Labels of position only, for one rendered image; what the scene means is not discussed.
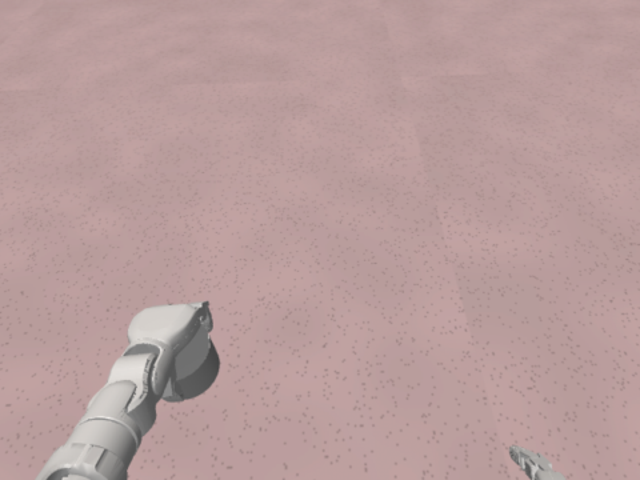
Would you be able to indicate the tin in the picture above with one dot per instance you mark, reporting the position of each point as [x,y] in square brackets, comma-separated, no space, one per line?
[197,365]

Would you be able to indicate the right robot hand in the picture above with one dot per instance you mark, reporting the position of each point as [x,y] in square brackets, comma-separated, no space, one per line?
[536,466]

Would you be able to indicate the left robot hand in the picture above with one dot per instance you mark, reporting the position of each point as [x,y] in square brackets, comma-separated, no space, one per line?
[175,325]

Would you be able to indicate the left robot arm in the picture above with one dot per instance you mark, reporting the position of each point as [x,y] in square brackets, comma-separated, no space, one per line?
[107,437]

